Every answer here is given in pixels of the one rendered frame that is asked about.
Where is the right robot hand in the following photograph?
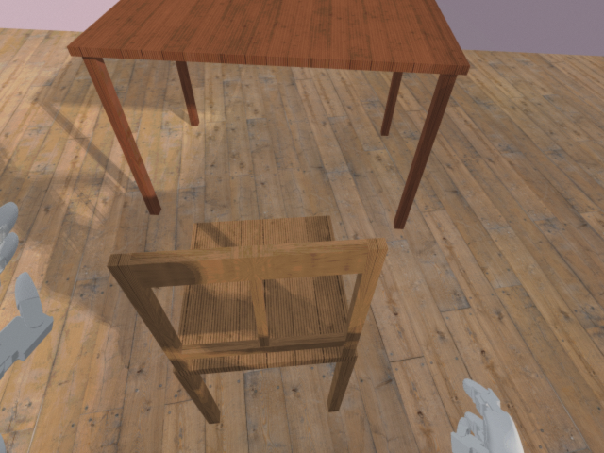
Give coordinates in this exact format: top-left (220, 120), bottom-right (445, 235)
top-left (451, 378), bottom-right (524, 453)

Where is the chair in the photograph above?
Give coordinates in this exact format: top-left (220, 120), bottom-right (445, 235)
top-left (107, 215), bottom-right (388, 424)

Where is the left robot hand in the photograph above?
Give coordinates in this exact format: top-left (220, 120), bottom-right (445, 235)
top-left (0, 202), bottom-right (54, 379)

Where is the table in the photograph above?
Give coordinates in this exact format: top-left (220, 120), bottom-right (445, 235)
top-left (67, 0), bottom-right (470, 229)

